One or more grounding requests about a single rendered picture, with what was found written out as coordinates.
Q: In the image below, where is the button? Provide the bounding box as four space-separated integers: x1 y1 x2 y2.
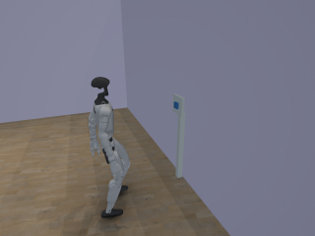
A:
173 101 179 109

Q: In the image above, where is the left robot upper arm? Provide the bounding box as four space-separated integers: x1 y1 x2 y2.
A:
89 97 97 124

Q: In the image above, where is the robot left forearm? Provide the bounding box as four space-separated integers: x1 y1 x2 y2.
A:
89 121 97 142

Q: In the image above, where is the robot right forearm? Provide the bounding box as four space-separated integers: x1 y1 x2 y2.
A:
100 134 117 164

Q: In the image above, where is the humanoid robot head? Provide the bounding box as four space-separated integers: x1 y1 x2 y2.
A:
91 77 110 105

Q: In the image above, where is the panel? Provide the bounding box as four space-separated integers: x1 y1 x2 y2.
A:
172 93 186 178

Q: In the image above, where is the robot right hand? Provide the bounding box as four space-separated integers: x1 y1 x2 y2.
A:
110 162 125 181

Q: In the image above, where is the humanoid robot torso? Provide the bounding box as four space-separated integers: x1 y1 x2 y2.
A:
94 101 115 154

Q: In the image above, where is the robot left hand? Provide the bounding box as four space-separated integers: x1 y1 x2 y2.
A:
90 140 100 156

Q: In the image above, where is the right robot upper arm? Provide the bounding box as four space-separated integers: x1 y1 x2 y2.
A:
98 105 111 139

